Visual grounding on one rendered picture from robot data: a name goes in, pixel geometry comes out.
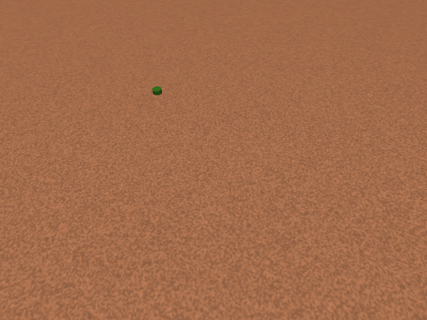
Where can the tin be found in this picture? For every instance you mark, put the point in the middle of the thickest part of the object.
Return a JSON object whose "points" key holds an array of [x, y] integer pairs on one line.
{"points": [[157, 90]]}

